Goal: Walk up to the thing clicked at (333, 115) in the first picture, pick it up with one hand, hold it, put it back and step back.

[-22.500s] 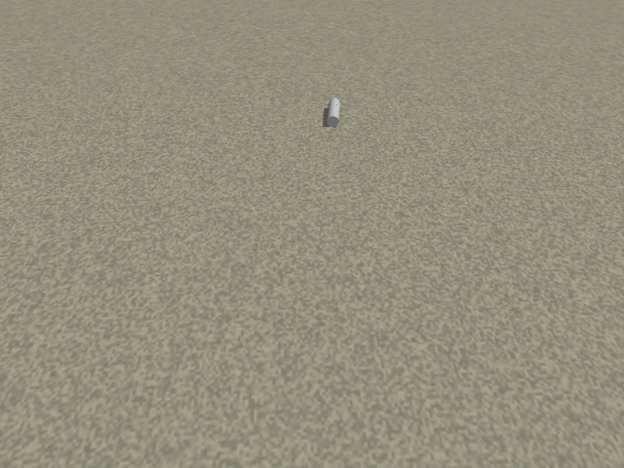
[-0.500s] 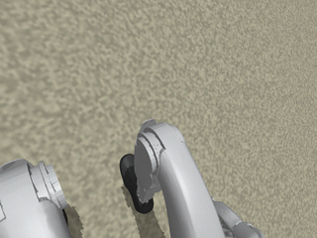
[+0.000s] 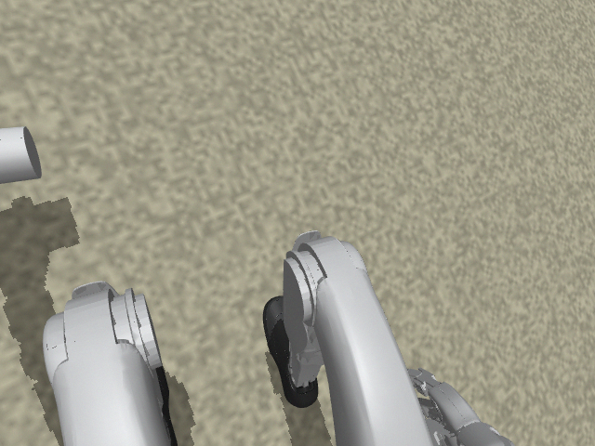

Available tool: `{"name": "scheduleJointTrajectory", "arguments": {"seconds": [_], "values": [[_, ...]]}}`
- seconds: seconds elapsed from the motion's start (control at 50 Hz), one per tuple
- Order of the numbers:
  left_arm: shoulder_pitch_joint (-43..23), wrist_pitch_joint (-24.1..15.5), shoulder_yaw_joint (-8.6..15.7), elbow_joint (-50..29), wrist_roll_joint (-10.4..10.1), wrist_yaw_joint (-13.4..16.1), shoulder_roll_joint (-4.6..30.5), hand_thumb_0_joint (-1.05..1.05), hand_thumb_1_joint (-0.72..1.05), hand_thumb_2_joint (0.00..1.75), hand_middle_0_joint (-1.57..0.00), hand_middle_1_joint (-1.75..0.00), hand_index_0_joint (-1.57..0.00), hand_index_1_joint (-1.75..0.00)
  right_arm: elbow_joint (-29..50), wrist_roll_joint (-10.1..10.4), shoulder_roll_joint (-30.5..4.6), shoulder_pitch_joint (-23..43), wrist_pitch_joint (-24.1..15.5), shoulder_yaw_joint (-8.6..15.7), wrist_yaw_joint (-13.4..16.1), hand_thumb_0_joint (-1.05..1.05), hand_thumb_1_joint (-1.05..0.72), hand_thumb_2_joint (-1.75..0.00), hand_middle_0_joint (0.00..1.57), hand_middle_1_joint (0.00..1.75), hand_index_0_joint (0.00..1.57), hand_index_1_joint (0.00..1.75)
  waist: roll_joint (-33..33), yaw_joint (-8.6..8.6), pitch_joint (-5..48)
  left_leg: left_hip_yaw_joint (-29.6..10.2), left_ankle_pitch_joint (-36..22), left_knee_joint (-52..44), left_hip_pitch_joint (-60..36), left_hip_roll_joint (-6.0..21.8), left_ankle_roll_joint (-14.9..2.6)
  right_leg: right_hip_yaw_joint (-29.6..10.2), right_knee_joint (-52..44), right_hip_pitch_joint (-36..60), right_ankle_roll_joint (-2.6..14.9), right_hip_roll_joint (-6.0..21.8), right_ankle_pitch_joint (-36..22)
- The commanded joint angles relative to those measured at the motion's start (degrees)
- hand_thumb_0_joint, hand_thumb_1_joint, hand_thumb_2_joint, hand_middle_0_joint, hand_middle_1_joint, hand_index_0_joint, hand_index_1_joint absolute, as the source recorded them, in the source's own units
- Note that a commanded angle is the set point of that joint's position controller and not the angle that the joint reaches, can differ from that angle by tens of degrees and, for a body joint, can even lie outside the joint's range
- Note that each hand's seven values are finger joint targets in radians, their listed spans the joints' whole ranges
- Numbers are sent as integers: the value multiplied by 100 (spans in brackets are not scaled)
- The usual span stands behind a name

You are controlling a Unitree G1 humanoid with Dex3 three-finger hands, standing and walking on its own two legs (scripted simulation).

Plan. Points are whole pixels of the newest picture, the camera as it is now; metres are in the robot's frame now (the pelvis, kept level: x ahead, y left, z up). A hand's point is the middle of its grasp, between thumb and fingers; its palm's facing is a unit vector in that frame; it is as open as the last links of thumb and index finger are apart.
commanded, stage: settle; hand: left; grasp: from above
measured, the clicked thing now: out of the picture +0.48 +0.36 -0.20
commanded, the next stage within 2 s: lift in 0.02 s
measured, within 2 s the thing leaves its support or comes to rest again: neither
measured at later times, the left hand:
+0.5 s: hand out of the picture +0.44 +0.33 -0.09, palm faces -0.49 -0.11 -0.86, open 9.9 cm
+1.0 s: hand out of the picture +0.37 +0.31 +0.10, palm faces -0.45 -0.13 -0.88, open 9.7 cm
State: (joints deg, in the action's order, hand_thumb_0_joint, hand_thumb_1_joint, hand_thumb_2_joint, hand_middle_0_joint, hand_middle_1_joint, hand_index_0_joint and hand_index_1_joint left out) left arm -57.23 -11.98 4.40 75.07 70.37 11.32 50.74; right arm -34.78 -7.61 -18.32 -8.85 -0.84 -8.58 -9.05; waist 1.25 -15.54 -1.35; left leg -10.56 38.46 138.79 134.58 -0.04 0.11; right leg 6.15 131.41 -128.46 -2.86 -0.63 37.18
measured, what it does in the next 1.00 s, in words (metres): rises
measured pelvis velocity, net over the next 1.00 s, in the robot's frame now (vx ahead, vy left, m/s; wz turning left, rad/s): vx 0.00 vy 0.00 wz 0.12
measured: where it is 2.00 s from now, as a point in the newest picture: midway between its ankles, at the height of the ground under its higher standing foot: (228, 398)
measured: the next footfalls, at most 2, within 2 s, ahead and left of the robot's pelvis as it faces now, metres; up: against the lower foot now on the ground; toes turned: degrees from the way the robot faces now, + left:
none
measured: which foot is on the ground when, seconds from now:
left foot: down 0.00-1.00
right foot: down 0.00-1.00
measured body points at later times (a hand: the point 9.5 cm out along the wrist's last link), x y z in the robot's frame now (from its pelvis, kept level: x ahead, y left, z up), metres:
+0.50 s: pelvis -0.01 +0.00 +0.04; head +0.23 +0.08 +0.42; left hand +0.47 +0.34 -0.04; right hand +0.06 -0.27 -0.06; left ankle +0.07 +0.13 -0.30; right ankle +0.11 -0.13 -0.30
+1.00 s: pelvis +0.00 +0.00 +0.19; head +0.16 +0.05 +0.60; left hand +0.38 +0.32 +0.15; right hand +0.15 -0.25 +0.07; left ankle +0.07 +0.13 -0.30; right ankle +0.11 -0.13 -0.30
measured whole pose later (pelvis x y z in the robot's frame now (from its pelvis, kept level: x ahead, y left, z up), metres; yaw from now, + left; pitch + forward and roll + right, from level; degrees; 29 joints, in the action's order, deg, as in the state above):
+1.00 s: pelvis +0.00 +0.00 +0.19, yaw +7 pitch +30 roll -5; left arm -29.1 -5.9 -1.8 42.4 56.9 0.5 35.0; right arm -36.8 0.6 -14.5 -8.5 3.7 0.0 -0.5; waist -2.5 -6.5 9.3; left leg -4.1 34.9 104.1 99.1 1.4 -0.5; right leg 2.0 100.0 -96.1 -2.4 0.2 33.8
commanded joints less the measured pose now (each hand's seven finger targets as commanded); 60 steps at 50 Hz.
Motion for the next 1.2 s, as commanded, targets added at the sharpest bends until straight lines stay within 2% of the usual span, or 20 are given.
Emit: {"name": "scheduleJointTrajectory", "arguments": {"seconds": [0.0,0.12,0.14,0.2,0.26,0.32,0.46,0.62,0.66,0.7,0.76,0.8,0.9,0.92,0.94,0.98,1.1,1.12,1.16,1.18], "values": [[-2119,-66,340,-1232,-72,223,1767,0,80,93,-97,-103,-106,-94,-13,47,-1571,-1307,126,575,180,0,-90,-89,20,30,20,30,-2463,-123,4280,588,-1330,-1459,-3359,26,-55,425,-1238,1966,566,-186,-1266],[-2154,-41,385,-1397,-86,159,1830,0,70,90,-95,-100,-102,-93,23,79,-1515,-1309,217,584,254,0,-91,-91,20,30,20,30,-2633,-23,4500,626,-1288,-1679,-3588,4,-65,395,-1319,1992,560,-154,-1229],[-2134,-17,351,-1373,-126,122,1771,0,69,89,-87,-95,-96,-87,25,90,-1435,-1317,238,591,251,0,-88,-89,20,30,20,30,-2608,-35,4619,651,-1206,-1736,-3538,24,-87,352,-1330,2155,530,-177,-1207],[-1991,81,341,-1397,-294,15,1647,0,70,87,-92,-96,-100,-89,36,135,-1440,-1327,280,660,286,0,-90,-90,20,30,20,30,-2438,13,4518,703,-968,-1870,-3400,-11,-121,321,-1526,2140,547,-163,-996],[-1806,173,401,-1749,-395,-167,1711,0,72,85,-93,-96,-101,-88,22,233,-1434,-1366,320,774,324,0,-90,-90,20,30,20,30,-2558,213,4894,682,-1131,-2084,-3826,-12,-102,279,-1551,2161,557,-136,-1106],[-1585,204,426,-1977,-455,-311,1625,0,73,85,-94,-94,-102,-86,9,292,-1421,-1423,382,870,342,0,-90,-90,20,30,20,30,-2403,225,4897,701,-1371,-2142,-3938,-39,-117,227,-1683,2320,557,-107,-1274],[-1207,149,387,-2748,-748,-585,1313,0,75,85,-95,-93,-103,-85,25,438,-1205,-1365,464,1048,435,0,-90,-90,20,30,20,30,-2248,437,5189,745,-1183,-2602,-4293,-28,-173,49,-2050,2571,532,-82,-1137],[-590,166,231,-3394,-1039,-731,818,0,76,83,-95,-88,-103,-80,128,601,-1070,-1203,447,1160,577,0,-89,-90,20,30,20,30,-1938,581,4936,514,-607,-3518,-4793,44,-191,23,-2569,2933,463,-84,-902],[-448,202,343,-3631,-1075,-724,962,0,74,80,-95,-85,-102,-78,170,651,-1044,-1127,440,1198,645,0,-89,-90,20,30,20,30,-1990,681,5083,547,-573,-3730,-5041,37,-196,-28,-2762,3191,454,-80,-883],[-289,242,186,-3793,-1194,-763,600,0,74,80,-95,-84,-102,-77,160,670,-1001,-1060,423,1217,680,0,-89,-90,20,30,20,30,-1887,642,4906,511,-641,-3935,-5234,64,-192,-30,-2942,3294,430,-68,-947],[-231,306,238,-4303,-1247,-768,661,0,74,77,-95,-81,-102,-74,169,726,-972,-986,401,1269,762,0,-89,-90,20,30,20,30,-2016,729,5133,494,-868,-4247,-5772,80,-164,-65,-3204,3617,426,-53,-1075],[90,379,79,-4323,-1277,-798,375,0,73,74,-93,-79,-101,-72,169,761,-919,-915,393,1262,805,0,-89,-90,20,30,20,30,-1919,746,4936,432,-765,-4572,-6008,103,-148,-55,-3423,3821,413,-61,-1034],[889,549,124,-4508,-1385,-773,236,0,74,74,-95,-77,-102,-70,161,829,-794,-715,353,1268,934,0,-89,-89,20,30,20,30,-1590,918,4715,518,-766,-5208,-6507,101,-156,-147,-4151,4690,380,-69,-1044],[884,573,-72,-4639,-1383,-790,-1,0,74,73,-94,-78,-101,-71,148,832,-728,-710,343,1257,955,0,-89,-89,20,30,20,30,-1524,865,4674,616,-852,-5273,-6615,96,-173,-177,-4377,4909,385,-93,-1081],[1003,604,80,-4650,-1441,-774,91,0,74,73,-95,-77,-102,-70,105,855,-720,-666,328,1272,986,0,-89,-89,20,30,20,30,-1337,912,4628,612,-925,-5361,-6709,100,-183,-203,-4522,5064,376,-83,-1111],[1074,639,-109,-4793,-1450,-774,-137,0,75,71,-95,-77,-102,-69,77,864,-661,-613,285,1256,1034,0,-89,-89,20,30,20,30,-1399,886,4488,638,-988,-5633,-6998,112,-163,-236,-4768,5341,379,-90,-1173],[1539,739,-278,-4665,-1420,-559,-517,0,78,72,-97,-78,-104,-70,-43,943,-513,-525,126,1243,1192,0,-89,-89,20,30,20,30,-987,924,3692,728,-727,-6501,-7485,85,-145,-388,-5840,6285,368,-104,-910],[1539,756,-187,-4673,-1397,-499,-391,0,77,72,-97,-77,-104,-70,-47,955,-531,-519,99,1251,1214,0,-89,-89,20,30,20,30,-969,977,3694,686,-645,-6701,-7632,83,-140,-410,-5999,6483,364,-116,-831],[1508,777,-436,-4454,-1349,-421,-696,0,78,75,-99,-77,-105,-71,-94,970,-467,-516,37,1217,1234,0,-89,-90,20,30,20,30,-905,927,3360,741,-575,-6958,-7791,65,-135,-473,-6334,6706,369,-117,-760],[1656,795,-368,-4339,-1346,-366,-715,0,78,75,-99,-79,-105,-72,-142,973,-475,-508,-3,1231,1245,0,-89,-90,20,30,20,30,-858,978,3326,722,-642,-7062,-7924,64,-122,-500,-6446,6844,370,-120,-789]]}}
